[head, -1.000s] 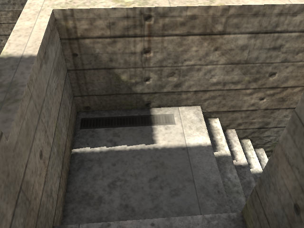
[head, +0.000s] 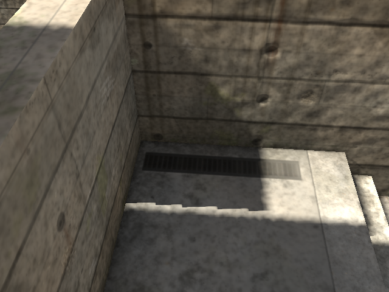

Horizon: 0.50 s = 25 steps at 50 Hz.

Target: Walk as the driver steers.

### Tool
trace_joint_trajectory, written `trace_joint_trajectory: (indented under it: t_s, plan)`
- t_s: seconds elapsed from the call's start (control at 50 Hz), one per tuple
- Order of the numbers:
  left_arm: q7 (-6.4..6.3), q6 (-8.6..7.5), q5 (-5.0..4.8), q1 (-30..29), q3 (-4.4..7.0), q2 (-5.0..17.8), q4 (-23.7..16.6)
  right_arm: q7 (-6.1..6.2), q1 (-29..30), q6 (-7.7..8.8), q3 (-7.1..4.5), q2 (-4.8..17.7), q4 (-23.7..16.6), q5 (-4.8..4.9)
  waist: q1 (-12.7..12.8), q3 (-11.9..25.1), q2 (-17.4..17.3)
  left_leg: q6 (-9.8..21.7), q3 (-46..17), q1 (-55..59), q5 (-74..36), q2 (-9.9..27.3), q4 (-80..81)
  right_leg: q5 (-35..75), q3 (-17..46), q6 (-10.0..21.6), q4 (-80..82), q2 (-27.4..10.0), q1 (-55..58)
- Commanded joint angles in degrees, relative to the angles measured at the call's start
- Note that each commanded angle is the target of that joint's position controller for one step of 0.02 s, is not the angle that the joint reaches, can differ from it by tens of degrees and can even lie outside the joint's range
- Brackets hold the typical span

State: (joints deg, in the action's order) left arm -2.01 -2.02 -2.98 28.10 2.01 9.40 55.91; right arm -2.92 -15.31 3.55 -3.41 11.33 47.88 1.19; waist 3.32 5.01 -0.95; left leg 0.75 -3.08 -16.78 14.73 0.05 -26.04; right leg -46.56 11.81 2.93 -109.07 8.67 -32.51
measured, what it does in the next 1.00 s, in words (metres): goes down, turning right: right foot 0.20 m lower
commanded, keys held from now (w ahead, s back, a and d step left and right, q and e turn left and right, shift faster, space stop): e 0.74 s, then no key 0.26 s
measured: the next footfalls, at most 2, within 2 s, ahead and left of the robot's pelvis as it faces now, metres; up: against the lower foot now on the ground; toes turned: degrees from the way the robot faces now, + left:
right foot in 0.46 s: +0.28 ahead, -0.15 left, -0.20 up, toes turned -15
left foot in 1.04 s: +0.30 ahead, +0.12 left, -0.21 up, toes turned -32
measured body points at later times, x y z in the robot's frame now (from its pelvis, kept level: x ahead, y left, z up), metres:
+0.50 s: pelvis +0.18 -0.05 -0.19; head +0.20 -0.06 +0.26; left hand +0.46 +0.09 -0.26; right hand +0.10 -0.27 -0.33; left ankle +0.06 +0.12 -0.67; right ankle +0.24 -0.14 -0.93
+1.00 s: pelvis +0.25 +0.00 -0.23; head +0.23 -0.04 +0.22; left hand +0.51 +0.13 -0.30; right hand +0.31 -0.29 -0.33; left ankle +0.30 +0.14 -0.87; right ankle +0.24 -0.14 -0.94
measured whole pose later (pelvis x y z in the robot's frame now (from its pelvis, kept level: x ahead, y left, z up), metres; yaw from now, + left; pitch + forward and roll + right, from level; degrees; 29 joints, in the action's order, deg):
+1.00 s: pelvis +0.25 +0.00 -0.23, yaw -32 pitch +0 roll +2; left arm -4.1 5.6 -0.5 10.2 -1.4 11.9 37.8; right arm 1.6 -6.1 -5.2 -0.4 11.8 32.3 0.1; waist -0.1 -0.4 -4.7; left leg -5.7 -1.3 -28.6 16.7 -1.3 -66.9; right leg -16.2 15.9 -0.6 -41.0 6.0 -23.8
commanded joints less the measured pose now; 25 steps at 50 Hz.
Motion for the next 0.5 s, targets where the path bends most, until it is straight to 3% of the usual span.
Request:
trace_joint_trajectory:
  t_s: [0.02,0.04,0.06,0.08,0.1,0.12,0.14,0.16,0.18,0.2,0.22,0.24,0.26,0.28,0.3,0.32,0.34,0.36,0.38,0.4,0.42,0.44,0.46,0.48,0.5]
  plan:
    - [-1.22,0.57,-1.24,0.1,0.53,1.88,-7.07,0.31,-17.12,-1.47,-2.26,9.99,7.01,-0.23,-1.9,-2.77,-4.13,17.18,-27.16,17.56,3.85,24.42,5.61,12.14,-6.15,-0.97,-6.77,-9.59,-33.26]
    - [-2.47,1.92,-2.07,-5.26,0.95,3.61,-10.03,1.39,-11.53,-1.15,-1.04,7.3,5.45,-2.87,-0.1,-9.02,-4.09,17.54,-25.6,4.81,-3.77,24.36,6.28,22.86,-2.1,-1.21,5.64,-11.53,-29.83]
    - [-3.11,2.51,-1.0,-9.14,1.04,4.12,-11.25,2.59,-10.01,-0.3,0.71,2.61,6.0,-2.93,-1.19,-11.79,-3.99,13.82,-21.54,0.83,-19.06,21.86,1.64,27.47,0.79,-1.77,7.15,-10.96,-31.06]
    - [-3.15,2.65,0.4,-8.53,0.94,3.46,-12.03,3.02,-12.21,0.05,1.5,1.36,7.18,-2.99,-1.61,-10.79,-5.36,11.57,-17.69,1.52,-29.93,20.05,-1.94,28.58,0.89,-1.94,7.77,-10.05,-32.62]
    - [-2.54,2.74,0.98,-6.79,1.73,4.41,-12.48,4.81,-7.22,-0.17,2.1,0.76,5.35,-3.25,1.72,-10.04,-3.23,9.37,-8.5,-6.83,-33.03,14.97,-1.55,39.6,2.1,-2.92,25.41,-9.22,-22.61]
    - [-1.92,2.57,2.12,-7.93,1.4,2.69,-13.42,6.08,-3.98,-0.71,1.99,2.44,4.89,-3.32,2.6,-8.42,-4.74,6.97,-3.89,-8.57,-38.01,12.65,-2.84,48.13,-1.15,-3.22,37.27,-10.06,-16.22]
    - [-0.74,2.41,2.42,-7.4,1.49,2.4,-12.84,6.41,-4.49,-0.44,1.72,5.95,4.59,-3.87,3.15,-4.77,-4.2,6.84,-4.73,-10.62,-42.66,13.45,-3.34,55.81,-2.59,-3.16,35.66,-9.42,-8.81]
    - [-0.04,2.61,2.51,-7.26,1.37,2.16,-13.69,6.62,-3.9,-0.43,1.14,8.63,4.43,-3.91,3.99,-2.76,-5.54,6.59,-3.43,-8.85,-46.11,14.0,-4.28,56.82,-4.5,-3.56,35.38,-8.89,-7.29]
    - [0.86,2.14,1.65,-12.11,1.69,4.45,-16.76,7.65,-7.08,-0.04,0.51,8.9,3.88,-1.41,1.86,-3.23,-6.55,6.17,-3.4,-1.83,-34.45,13.2,-6.42,64.54,-0.49,-3.42,42.19,-9.24,-14.19]
    - [1.48,2.15,1.48,-16.1,1.13,4.21,-17.26,8.56,-10.99,0.03,0.41,7.69,5.04,-0.28,-0.97,-4.63,-5.82,5.31,-3.94,3.2,-25.14,13.52,-9.41,66.29,1.58,-2.62,46.74,-9.42,-20.2]
    - [1.85,2.2,1.78,-19.27,0.78,3.53,-18.5,8.93,-15.88,-0.06,0.38,6.6,6.04,0.34,-3.34,-6.19,-5.48,4.84,-5.42,7.86,-22.5,14.26,-10.89,65.81,2.96,-2.01,49.23,-9.27,-25.53]
    - [2.79,2.2,3.02,-20.43,0.43,3.81,-18.64,10.16,-14.86,-0.74,1.74,3.16,5.11,-0.15,-3.61,-6.9,-1.57,4.57,1.4,3.6,-14.58,10.34,-14.4,79.57,1.73,-2.96,63.3,-8.05,-18.61]
    - [4.04,2.15,2.88,-23.9,0.18,3.66,-20.14,10.43,-15.13,-0.4,1.99,3.42,4.51,-0.38,-4.28,-7.04,0.99,4.49,3.35,-3.84,-10.64,9.82,-14.74,88.41,-2.71,-3.39,68.6,-7.31,-8.24]
    - [4.85,2.44,2.06,-25.73,-0.27,2.22,-20.91,10.08,-14.67,-1.08,2.06,3.93,4.56,-0.24,-5.06,-7.23,0.88,4.81,5.16,-7.23,-5.29,9.15,-15.39,89.28,-6.14,-4.39,72.92,-6.97,-1.41]
    - [5.1,3.03,1.24,-27.46,-0.59,1.57,-22.37,9.54,-14.65,-1.58,1.91,4.46,3.55,-1.25,-6.62,-8.97,-0.9,5.34,5.29,-8.49,-1.56,10.22,-15.91,89.44,-6.89,-4.87,73.81,-7.23,0.38]
    - [5.4,3.62,0.42,-28.3,-0.37,2.48,-23.97,9.09,-13.96,-2.09,1.33,5.2,2.66,-1.09,-7.87,-11.13,-1.23,5.73,4.94,-7.97,0.01,10.49,-18.17,86.35,-6.77,-4.52,76.8,-8.02,0.56]
    - [5.58,4.02,0.04,-29.42,-0.15,3.43,-24.8,8.98,-14.77,-2.78,1.07,4.93,2.19,-1.02,-9.65,-12.25,-1.21,5.93,4.34,-4.44,-1.24,11.03,-20.63,84.12,-6.11,-4.06,82.17,-9.63,-0.92]
    - [6.37,4.05,0.1,-30.62,0.58,4.82,-25.07,8.52,-14.05,-3.04,0.72,5.57,1.64,-1.1,-10.4,-11.18,-3.71,6.37,2.14,-4.0,0.86,11.9,-24.54,83.56,-5.27,-3.64,79.01,-10.52,-0.28]
    - [6.73,4.15,0.41,-30.19,0.87,5.9,-24.86,8.28,-13.02,-3.41,0.21,6.17,0.27,-0.89,-10.67,-10.98,-2.44,6.64,0.79,-0.71,-0.81,12.94,-28.13,80.38,-5.16,-3.14,80.88,-11.3,-3.12]
    - [6.49,3.7,0.17,-27.67,0.53,5.33,-23.85,7.96,-13.43,-3.73,0.42,5.56,0.07,-0.27,-11.04,-12.77,0.24,6.39,3.97,2.16,-2.96,11.42,-33.04,73.87,-8.7,-2.52,92.71,-11.14,-2.57]
    - [6.11,3.3,0.25,-24.13,0.92,4.34,-22.04,7.2,-14.92,-3.99,-0.02,6.54,1.36,0.1,-9.4,-11.44,1.84,6.43,3.65,-2.25,-5.86,11.76,-39.59,70.82,-11.73,-1.46,94.3,-9.32,8.69]
    - [6.64,2.82,0.17,-16.28,2.79,7.42,-18.91,5.94,-13.17,-3.03,-0.95,6.93,1.34,-0.53,-4.66,-3.7,-1.87,5.9,2.83,-11.45,-5.68,12.15,-49.97,77.18,-9.08,0.91,83.33,-10.19,27.1]
    - [5.29,2.46,1.03,-1.6,3.94,8.93,-14.32,5.47,-10.42,-2.06,0.24,5.69,0.37,-0.54,3.75,-2.23,2.41,2.6,9.78,-13.58,-5.02,5.77,-65.62,86.33,-11.22,4.01,98.21,-9.55,35.73]
    - [4.97,2.27,3.61,4.47,4.63,16.09,-11.96,4.97,-14.14,-1.34,0.5,1.52,-1.33,-1.37,1.81,4.41,16.47,-3.57,10.38,-42.27,41.84,-0.83,-97.12,123.52,-1.33,10.74,75.76,-20.72,66.2]
    - [4.63,3.57,2.48,0.76,4.57,18.77,-13.77,3.72,-14.42,-0.36,1.32,4.14,-7.01,-0.56,0.56,14.74,21.7,-7.01,1.88,-51.93,44.33,1.14,-105.5,129.3,9.27,19.17,67.45,-26.85,72.89]
Velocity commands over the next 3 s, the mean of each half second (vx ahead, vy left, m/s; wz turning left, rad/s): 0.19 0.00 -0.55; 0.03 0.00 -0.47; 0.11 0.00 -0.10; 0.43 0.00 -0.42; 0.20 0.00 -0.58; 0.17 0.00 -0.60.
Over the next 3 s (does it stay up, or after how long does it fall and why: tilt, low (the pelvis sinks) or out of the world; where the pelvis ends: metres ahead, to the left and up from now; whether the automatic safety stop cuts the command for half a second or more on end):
stays up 0.83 -0.38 -0.41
